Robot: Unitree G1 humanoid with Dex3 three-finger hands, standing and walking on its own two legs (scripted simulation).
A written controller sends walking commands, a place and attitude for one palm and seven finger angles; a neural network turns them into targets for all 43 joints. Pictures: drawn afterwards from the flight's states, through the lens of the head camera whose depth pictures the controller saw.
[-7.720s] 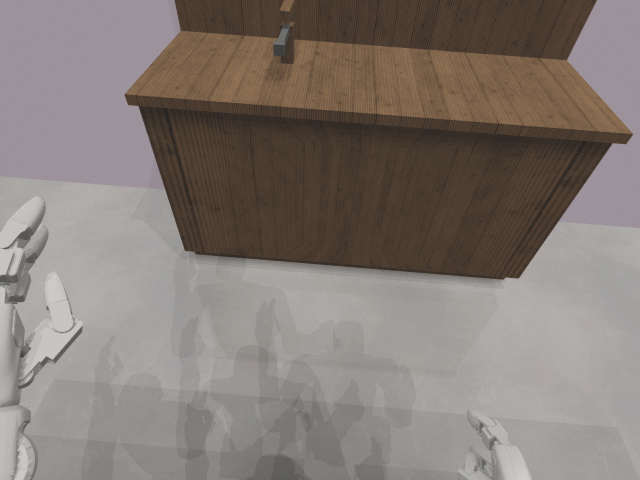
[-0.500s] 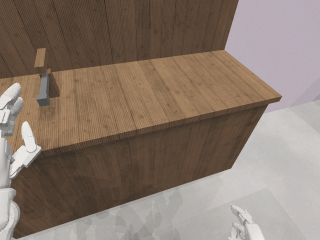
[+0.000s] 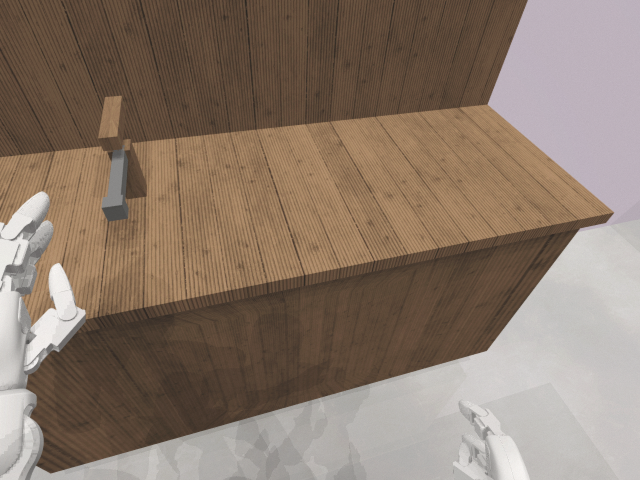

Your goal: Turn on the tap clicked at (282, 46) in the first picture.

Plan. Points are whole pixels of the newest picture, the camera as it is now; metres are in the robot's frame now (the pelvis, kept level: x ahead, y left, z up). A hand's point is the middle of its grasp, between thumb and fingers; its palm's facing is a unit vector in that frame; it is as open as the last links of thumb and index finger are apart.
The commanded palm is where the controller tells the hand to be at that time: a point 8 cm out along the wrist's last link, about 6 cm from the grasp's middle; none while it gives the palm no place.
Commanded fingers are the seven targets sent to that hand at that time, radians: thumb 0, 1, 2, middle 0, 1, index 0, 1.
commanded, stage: come to a stop and stand still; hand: left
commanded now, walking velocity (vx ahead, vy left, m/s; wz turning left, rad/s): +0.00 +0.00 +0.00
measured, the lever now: (115, 208) +0.44 +0.37 +0.07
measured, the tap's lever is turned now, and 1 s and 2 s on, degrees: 0 0 0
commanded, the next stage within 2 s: look again from close up in 0.68 s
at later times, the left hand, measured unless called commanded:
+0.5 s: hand (117, 308) +0.23 +0.23 +0.15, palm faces +0.43 -0.84 -0.33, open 7.4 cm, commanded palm +0.18 +0.26 +0.17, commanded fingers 0.00 0.90 0.90 -0.20 -0.30 -0.20 -0.30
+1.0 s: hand (111, 311) +0.22 +0.24 +0.15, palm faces +0.42 -0.85 -0.33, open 7.4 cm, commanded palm +0.17 +0.27 +0.17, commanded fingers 0.00 0.90 0.90 -0.20 -0.30 -0.20 -0.30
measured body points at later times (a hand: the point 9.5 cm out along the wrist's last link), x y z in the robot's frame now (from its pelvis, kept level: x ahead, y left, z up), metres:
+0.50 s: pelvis +0.02 -0.02 +0.00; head +0.03 -0.01 +0.45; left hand +0.20 +0.28 +0.17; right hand +0.20 -0.24 -0.08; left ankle +0.01 +0.05 -0.74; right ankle +0.03 -0.13 -0.74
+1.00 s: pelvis +0.01 -0.01 +0.00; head +0.02 +0.00 +0.45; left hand +0.20 +0.28 +0.17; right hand +0.19 -0.24 -0.08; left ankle +0.01 +0.05 -0.74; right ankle +0.03 -0.13 -0.74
